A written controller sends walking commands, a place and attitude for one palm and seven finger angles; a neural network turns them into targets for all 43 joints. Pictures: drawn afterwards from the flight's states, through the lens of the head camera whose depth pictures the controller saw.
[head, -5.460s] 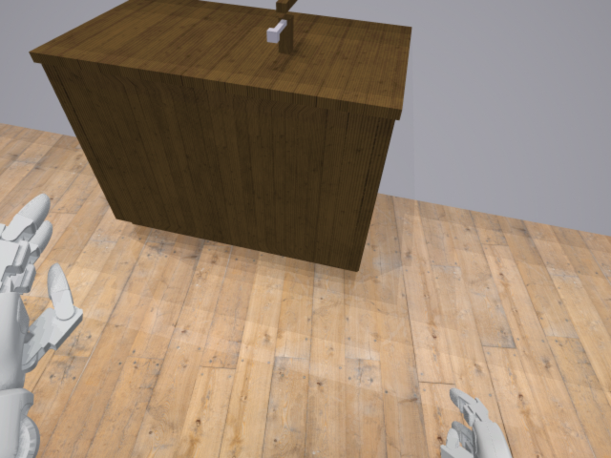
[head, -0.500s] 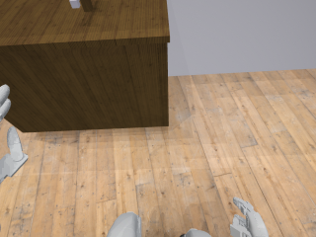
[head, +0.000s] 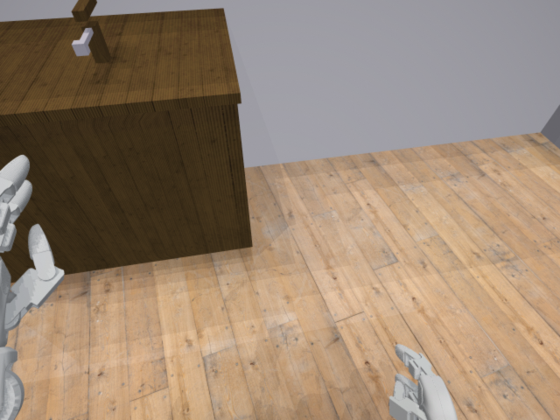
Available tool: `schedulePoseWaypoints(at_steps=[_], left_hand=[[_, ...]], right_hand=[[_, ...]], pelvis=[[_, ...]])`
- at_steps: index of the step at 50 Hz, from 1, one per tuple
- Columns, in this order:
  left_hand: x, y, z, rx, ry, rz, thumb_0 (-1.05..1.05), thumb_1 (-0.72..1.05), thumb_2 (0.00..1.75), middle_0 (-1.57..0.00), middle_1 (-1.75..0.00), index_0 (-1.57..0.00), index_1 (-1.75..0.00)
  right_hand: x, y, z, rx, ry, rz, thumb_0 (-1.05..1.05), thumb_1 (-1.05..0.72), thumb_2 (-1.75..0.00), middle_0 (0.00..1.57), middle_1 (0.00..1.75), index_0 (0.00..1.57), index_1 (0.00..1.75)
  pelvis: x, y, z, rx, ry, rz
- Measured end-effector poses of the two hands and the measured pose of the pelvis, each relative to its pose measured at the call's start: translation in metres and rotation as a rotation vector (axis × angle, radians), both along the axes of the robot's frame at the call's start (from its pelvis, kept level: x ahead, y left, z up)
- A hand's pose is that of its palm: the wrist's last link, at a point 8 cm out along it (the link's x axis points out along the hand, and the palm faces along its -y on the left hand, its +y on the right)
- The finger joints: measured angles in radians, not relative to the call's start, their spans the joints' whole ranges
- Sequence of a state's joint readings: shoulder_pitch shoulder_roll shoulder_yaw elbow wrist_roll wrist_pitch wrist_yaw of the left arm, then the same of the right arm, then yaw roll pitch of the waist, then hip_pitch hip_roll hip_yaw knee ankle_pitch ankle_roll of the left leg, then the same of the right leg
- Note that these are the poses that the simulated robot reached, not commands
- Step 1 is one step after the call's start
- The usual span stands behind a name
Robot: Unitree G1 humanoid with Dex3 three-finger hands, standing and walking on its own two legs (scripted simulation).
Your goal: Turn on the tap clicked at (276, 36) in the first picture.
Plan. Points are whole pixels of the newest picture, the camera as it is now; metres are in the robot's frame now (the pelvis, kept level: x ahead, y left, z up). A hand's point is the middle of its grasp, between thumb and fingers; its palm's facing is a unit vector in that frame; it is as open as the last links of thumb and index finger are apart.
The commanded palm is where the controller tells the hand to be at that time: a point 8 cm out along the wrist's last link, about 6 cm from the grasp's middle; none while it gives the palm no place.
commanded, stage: take the last steps up to it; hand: left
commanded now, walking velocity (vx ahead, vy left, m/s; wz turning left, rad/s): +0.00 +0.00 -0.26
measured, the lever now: (81, 47) +0.85 +0.58 +0.12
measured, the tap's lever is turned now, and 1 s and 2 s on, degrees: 0 0 0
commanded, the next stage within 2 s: none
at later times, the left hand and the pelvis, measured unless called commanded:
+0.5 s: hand (50, 300) +0.18 +0.24 +0.18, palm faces +0.44 -0.79 -0.41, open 7.4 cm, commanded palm +0.14 +0.27 +0.19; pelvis -0.02 +0.00 +0.00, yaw +0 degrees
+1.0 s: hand (45, 230) +0.27 +0.30 +0.17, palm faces +0.41 -0.80 -0.44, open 7.4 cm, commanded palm +0.21 +0.34 +0.19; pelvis +0.05 +0.06 +0.00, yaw +1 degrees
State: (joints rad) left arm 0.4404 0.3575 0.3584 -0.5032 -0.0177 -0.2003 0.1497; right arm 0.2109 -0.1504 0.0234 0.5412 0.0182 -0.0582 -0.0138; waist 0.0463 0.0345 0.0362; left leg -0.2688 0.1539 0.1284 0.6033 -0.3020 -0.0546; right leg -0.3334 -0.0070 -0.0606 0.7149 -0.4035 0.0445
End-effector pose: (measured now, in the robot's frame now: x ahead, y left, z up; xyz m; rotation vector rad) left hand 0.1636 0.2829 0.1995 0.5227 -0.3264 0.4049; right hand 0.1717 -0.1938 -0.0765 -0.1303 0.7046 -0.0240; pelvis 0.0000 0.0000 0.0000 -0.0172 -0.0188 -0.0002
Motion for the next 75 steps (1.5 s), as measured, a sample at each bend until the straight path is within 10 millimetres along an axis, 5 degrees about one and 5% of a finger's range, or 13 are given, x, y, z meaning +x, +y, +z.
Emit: schedulePoseWaypoints(at_steps=[5, 10, 15, 20, 26, 33, 42, 48, 53, 61, 67, 75], left_hand=[[0.010, -0.036, -0.008, 0.011, 0.023, -0.062, 0.01, 0.89, 0.89, -0.21, -0.30, -0.21, -0.31], [0.006, -0.052, -0.005, 0.025, 0.095, -0.124, 0.01, 0.89, 0.89, -0.22, -0.30, -0.22, -0.31], [-0.009, -0.044, 0.006, 0.084, 0.097, -0.129, 0.01, 0.89, 0.89, -0.22, -0.30, -0.22, -0.31], [-0.024, -0.019, 0.004, 0.058, 0.021, -0.075, 0.01, 0.89, 0.89, -0.22, -0.30, -0.22, -0.31], [-0.022, -0.001, -0.009, -0.017, 0.009, 0.006, 0.01, 0.89, 0.89, -0.21, -0.30, -0.22, -0.31], [-0.007, -0.019, -0.009, 0.000, -0.014, -0.020, 0.01, 0.89, 0.89, -0.21, -0.30, -0.21, -0.31], [0.018, 0.010, -0.011, 0.009, 0.101, -0.012, 0.01, 0.89, 0.89, -0.22, -0.30, -0.22, -0.31], [0.047, 0.047, -0.014, 0.006, 0.057, -0.024, 0.01, 0.89, 0.89, -0.22, -0.30, -0.22, -0.31], [0.086, 0.071, -0.010, 0.030, 0.011, -0.054, 0.01, 0.89, 0.89, -0.21, -0.30, -0.22, -0.31], [0.129, 0.065, 0.014, 0.088, 0.030, -0.124, 0.01, 0.89, 0.89, -0.21, -0.30, -0.21, -0.31], [0.150, 0.078, 0.003, 0.127, 0.076, -0.067, 0.01, 0.89, 0.89, -0.22, -0.30, -0.22, -0.31], [0.178, 0.111, -0.019, -0.009, 0.149, 0.007, 0.01, 0.89, 0.89, -0.21, -0.30, -0.22, -0.31]], right_hand=[[-0.030, -0.020, -0.027, 0.032, 0.068, -0.020, 0.01, -0.90, -0.90, 0.21, 0.30, 0.20, 0.30], [-0.067, -0.059, -0.025, -0.037, 0.171, -0.120, 0.02, -0.91, -0.90, 0.21, 0.30, 0.20, 0.30], [-0.093, -0.090, -0.010, -0.138, 0.209, -0.186, 0.02, -0.91, -0.90, 0.20, 0.30, 0.20, 0.30], [-0.096, -0.098, -0.001, -0.220, 0.177, -0.203, 0.02, -0.91, -0.90, 0.20, 0.30, 0.19, 0.30], [-0.074, -0.069, -0.001, -0.153, 0.082, -0.187, 0.02, -0.91, -0.90, 0.20, 0.30, 0.19, 0.30], [-0.036, -0.030, -0.025, -0.039, 0.056, -0.070, 0.02, -0.91, -0.90, 0.20, 0.30, 0.20, 0.30], [-0.010, -0.017, -0.013, -0.079, 0.165, -0.047, 0.02, -0.91, -0.90, 0.21, 0.30, 0.20, 0.30], [0.019, -0.006, -0.009, -0.186, 0.148, -0.075, 0.02, -0.91, -0.90, 0.21, 0.30, 0.20, 0.30], [0.047, 0.026, -0.005, -0.142, 0.100, -0.121, 0.02, -0.91, -0.90, 0.20, 0.30, 0.20, 0.30], [0.082, 0.072, -0.012, -0.007, 0.076, -0.109, 0.01, -0.91, -0.90, 0.20, 0.30, 0.20, 0.30], [0.109, 0.073, -0.042, 0.000, 0.156, -0.078, 0.01, -0.91, -0.90, 0.21, 0.30, 0.20, 0.30], [0.145, 0.064, -0.018, -0.109, 0.190, -0.067, 0.02, -0.91, -0.90, 0.20, 0.30, 0.20, 0.30]], pelvis=[[-0.018, -0.020, -0.008, -0.005, -0.008, -0.006], [-0.028, -0.024, 0.003, 0.028, 0.019, -0.027], [-0.030, -0.023, 0.009, 0.037, 0.038, -0.015], [-0.028, -0.011, 0.004, 0.030, 0.018, -0.004], [-0.019, -0.005, 0.005, 0.015, -0.006, 0.003], [-0.012, -0.009, -0.007, 0.006, -0.014, 0.028], [0.014, 0.012, 0.011, 0.047, 0.036, 0.031], [0.043, 0.052, 0.000, 0.029, 0.037, 0.028], [0.063, 0.071, -0.001, 0.027, 0.028, 0.010], [0.106, 0.087, 0.005, 0.016, 0.052, -0.014], [0.137, 0.090, -0.008, 0.012, 0.024, 0.019], [0.171, 0.113, 0.009, 0.046, 0.034, 0.024]])
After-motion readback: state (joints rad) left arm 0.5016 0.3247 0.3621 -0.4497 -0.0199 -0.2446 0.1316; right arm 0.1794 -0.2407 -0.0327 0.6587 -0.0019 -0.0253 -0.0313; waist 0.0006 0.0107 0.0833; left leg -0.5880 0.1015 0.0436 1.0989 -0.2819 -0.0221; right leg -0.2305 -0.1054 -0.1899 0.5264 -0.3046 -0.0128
